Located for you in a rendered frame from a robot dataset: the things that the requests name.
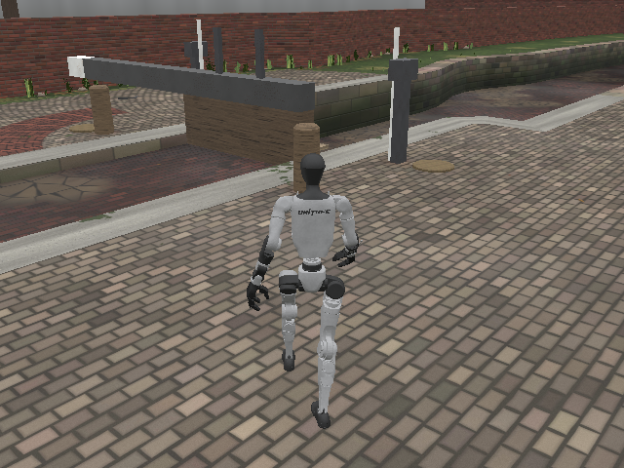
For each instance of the robot left forearm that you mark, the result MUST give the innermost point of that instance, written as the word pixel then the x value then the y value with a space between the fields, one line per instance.
pixel 262 265

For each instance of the humanoid robot torso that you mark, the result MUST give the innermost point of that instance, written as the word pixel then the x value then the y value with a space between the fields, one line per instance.
pixel 312 235

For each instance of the right robot foot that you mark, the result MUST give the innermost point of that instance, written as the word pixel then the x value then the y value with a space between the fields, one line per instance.
pixel 323 418

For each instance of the robot right forearm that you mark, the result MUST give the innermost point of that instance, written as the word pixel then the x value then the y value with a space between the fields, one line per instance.
pixel 350 251

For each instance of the robot left upper arm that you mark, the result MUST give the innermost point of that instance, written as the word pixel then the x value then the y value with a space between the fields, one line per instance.
pixel 282 206

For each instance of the robot right upper arm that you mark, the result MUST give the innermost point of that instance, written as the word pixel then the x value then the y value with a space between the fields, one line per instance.
pixel 346 216

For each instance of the right robot hand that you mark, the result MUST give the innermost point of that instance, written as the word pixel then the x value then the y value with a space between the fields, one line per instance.
pixel 340 255

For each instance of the left robot hand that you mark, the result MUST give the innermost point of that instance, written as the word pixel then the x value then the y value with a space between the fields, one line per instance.
pixel 251 290

